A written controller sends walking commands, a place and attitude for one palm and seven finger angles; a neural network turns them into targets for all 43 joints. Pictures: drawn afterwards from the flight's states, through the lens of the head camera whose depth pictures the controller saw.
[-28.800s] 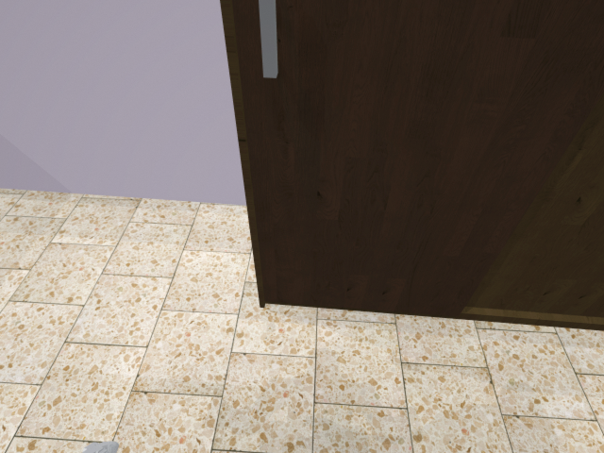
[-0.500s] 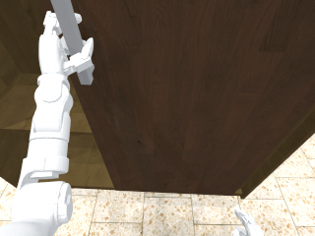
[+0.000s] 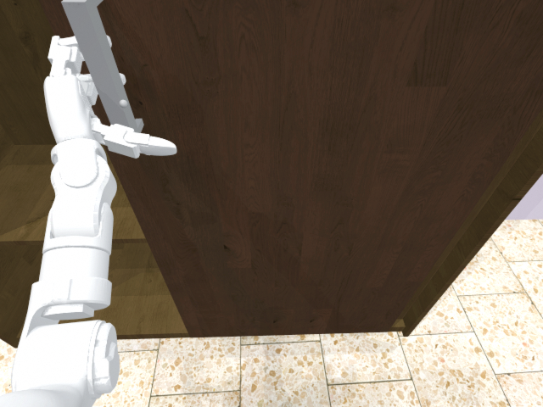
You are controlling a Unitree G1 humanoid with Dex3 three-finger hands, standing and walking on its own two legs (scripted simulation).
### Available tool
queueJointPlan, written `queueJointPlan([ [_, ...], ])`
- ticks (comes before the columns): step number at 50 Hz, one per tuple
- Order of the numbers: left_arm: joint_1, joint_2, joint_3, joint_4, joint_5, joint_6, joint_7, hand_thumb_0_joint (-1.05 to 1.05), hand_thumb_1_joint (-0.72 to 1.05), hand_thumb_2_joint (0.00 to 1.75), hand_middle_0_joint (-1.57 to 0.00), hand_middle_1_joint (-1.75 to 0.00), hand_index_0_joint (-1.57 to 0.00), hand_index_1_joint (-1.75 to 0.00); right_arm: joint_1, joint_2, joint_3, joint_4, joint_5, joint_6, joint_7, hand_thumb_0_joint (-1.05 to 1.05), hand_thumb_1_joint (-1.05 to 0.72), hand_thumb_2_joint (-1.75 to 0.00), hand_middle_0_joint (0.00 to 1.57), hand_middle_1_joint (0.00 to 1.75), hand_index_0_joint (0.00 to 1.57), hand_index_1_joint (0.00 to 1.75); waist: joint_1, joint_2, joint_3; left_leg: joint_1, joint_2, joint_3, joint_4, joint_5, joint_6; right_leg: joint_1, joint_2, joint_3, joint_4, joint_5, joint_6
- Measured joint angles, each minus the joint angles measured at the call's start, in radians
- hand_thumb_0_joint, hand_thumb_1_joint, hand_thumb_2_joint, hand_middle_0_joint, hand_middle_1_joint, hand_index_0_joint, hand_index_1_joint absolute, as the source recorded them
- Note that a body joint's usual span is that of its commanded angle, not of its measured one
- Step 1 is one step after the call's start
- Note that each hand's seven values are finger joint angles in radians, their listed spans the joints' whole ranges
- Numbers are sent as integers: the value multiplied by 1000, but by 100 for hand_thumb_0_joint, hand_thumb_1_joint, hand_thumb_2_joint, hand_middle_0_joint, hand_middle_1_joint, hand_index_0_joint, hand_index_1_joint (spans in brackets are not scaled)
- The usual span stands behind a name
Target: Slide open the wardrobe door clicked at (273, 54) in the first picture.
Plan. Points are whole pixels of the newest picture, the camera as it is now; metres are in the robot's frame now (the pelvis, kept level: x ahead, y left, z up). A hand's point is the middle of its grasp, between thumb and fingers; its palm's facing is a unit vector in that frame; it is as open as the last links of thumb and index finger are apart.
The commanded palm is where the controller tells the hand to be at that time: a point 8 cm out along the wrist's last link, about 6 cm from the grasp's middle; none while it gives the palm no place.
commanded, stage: slip the hand off the handle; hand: left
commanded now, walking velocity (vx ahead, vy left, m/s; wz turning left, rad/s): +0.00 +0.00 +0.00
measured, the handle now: (115, 77) +0.46 +0.23 +0.27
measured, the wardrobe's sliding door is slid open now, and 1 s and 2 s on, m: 0.62 0.62 0.62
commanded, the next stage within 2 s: draw the hand back to the body in 1.36 s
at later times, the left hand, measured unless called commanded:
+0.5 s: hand (106, 100) +0.42 +0.23 +0.26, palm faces +0.39 -0.92 -0.07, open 14.7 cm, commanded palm +0.39 +0.29 +0.24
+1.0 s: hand (61, 124) +0.37 +0.27 +0.25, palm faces +0.41 -0.91 -0.06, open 14.7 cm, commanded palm +0.32 +0.30 +0.24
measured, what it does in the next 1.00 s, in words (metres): stands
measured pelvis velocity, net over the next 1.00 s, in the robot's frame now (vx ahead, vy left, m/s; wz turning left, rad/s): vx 0.01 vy -0.01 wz -0.01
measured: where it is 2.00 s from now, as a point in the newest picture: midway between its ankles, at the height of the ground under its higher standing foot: outside the picture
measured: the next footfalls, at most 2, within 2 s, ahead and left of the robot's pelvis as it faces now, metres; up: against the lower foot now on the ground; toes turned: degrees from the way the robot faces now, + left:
none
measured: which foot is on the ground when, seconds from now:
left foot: down 0.00-1.00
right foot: down 0.00-1.00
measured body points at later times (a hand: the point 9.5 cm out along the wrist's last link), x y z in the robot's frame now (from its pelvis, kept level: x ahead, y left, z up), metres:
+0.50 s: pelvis +0.02 -0.01 +0.00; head +0.02 -0.02 +0.45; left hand +0.39 +0.28 +0.26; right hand +0.14 -0.27 -0.11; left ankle +0.03 +0.13 -0.74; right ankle +0.01 -0.12 -0.74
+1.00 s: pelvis +0.01 -0.01 +0.00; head +0.01 -0.02 +0.45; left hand +0.34 +0.31 +0.26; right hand +0.12 -0.27 -0.12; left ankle +0.03 +0.13 -0.74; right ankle +0.01 -0.12 -0.74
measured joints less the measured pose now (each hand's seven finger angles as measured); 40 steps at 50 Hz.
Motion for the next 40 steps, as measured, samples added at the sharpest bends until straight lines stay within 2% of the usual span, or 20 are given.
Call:
queueJointPlan([
  [8,39,-20,5,-53,-9,10,6,-1,-55,20,-30,-119,-20,-114,-37,15,9,-11,-1,7,-2,1,-90,-90,20,30,20,29,9,11,3,26,-4,2,-27,2,-2,24,-1,1,-23,0,1],
  [15,26,-3,10,-29,-21,10,-31,-1,-55,20,-34,-122,-23,-115,-79,18,21,-29,2,23,-15,1,-90,-90,20,30,20,30,16,11,1,33,-4,-8,-33,2,-6,35,0,-9,-27,-6,-2],
  [25,34,56,82,15,-49,-1,-94,-1,-55,20,-41,-125,-26,-115,-77,4,19,-55,11,39,-25,1,-90,-90,20,30,20,30,9,12,-9,29,4,-7,-29,-5,-15,24,7,-7,-13,-19,-10],
  [33,59,125,171,55,-54,-35,-135,-1,-55,20,-33,-119,-26,-116,-25,-13,6,-45,19,35,-28,1,-90,-90,20,30,20,30,4,12,-4,10,12,-10,-5,-16,-19,7,13,-8,8,-29,-15],
  [40,97,142,185,12,-93,-59,-198,-1,-55,20,-27,-116,-26,-116,17,-25,-3,-31,34,27,-31,1,-90,-90,20,30,20,29,7,18,-3,-2,12,-14,12,-24,-17,1,13,-10,14,-31,-13],
])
